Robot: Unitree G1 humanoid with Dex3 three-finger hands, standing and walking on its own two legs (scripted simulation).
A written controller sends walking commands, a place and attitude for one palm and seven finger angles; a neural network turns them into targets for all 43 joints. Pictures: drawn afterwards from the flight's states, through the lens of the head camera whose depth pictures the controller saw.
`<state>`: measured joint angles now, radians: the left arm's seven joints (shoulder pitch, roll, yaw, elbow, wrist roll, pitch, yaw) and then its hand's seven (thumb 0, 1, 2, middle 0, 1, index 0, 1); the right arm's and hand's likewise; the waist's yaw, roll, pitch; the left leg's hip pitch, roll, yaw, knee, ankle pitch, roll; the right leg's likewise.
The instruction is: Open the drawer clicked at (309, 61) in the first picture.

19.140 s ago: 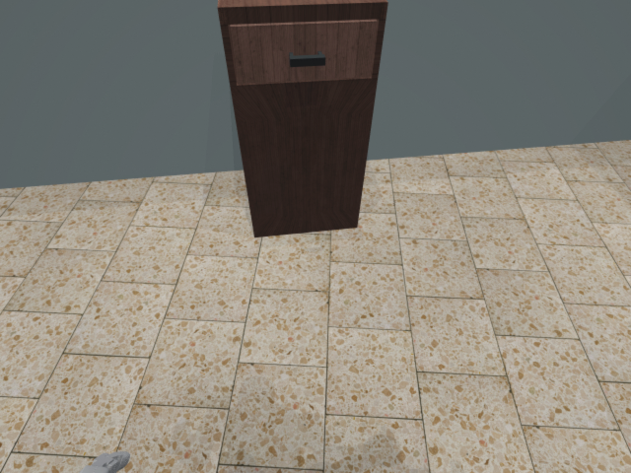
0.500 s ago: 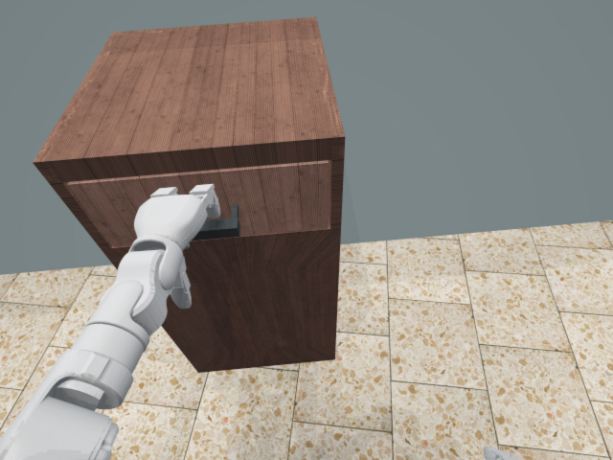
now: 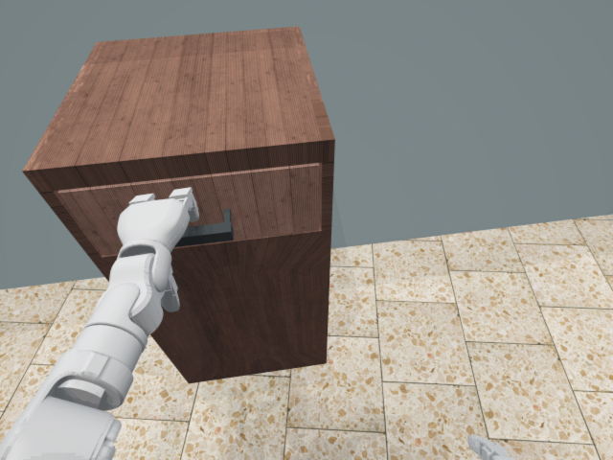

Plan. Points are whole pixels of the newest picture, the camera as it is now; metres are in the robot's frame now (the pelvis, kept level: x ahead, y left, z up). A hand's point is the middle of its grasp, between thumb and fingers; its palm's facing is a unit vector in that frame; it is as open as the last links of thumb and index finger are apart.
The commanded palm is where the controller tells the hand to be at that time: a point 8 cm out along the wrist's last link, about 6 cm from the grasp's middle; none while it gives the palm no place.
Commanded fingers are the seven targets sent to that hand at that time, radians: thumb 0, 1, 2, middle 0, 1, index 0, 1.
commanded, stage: move the hooked fingers above the handle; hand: left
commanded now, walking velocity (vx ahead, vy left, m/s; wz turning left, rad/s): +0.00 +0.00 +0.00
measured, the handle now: (202, 225) +0.48 +0.20 +0.01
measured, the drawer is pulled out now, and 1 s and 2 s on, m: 0.00 0.00 0.00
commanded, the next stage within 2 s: none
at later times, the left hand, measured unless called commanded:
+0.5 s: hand (187, 235) +0.41 +0.20 +0.06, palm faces -0.10 -0.06 -0.99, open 13.8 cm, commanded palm +0.39 +0.20 +0.12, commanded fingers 0.00 -0.50 0.30 -0.30 -1.20 -0.30 -1.20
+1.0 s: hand (203, 239) +0.41 +0.18 +0.05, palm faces -0.13 -0.09 -0.99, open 13.9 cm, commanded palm +0.40 +0.20 +0.13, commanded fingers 0.00 -0.50 0.30 -0.30 -1.20 -0.30 -1.20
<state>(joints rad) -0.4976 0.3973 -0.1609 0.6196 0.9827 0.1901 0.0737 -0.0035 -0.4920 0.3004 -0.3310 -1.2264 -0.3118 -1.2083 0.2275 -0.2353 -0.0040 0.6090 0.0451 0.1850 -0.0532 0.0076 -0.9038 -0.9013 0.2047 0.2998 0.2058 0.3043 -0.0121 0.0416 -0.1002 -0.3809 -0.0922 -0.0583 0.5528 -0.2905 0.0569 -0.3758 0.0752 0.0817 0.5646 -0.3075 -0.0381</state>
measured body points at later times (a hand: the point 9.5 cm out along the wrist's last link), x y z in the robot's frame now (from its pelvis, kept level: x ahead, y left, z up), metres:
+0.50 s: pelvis +0.00 -0.01 +0.00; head +0.02 -0.03 +0.45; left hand +0.41 +0.20 +0.12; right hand +0.10 -0.25 -0.13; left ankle -0.01 +0.09 -0.73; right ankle -0.02 -0.10 -0.73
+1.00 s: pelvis +0.01 -0.01 +0.00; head +0.04 -0.02 +0.45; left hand +0.41 +0.18 +0.10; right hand +0.15 -0.26 -0.13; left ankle -0.01 +0.09 -0.73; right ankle -0.02 -0.10 -0.73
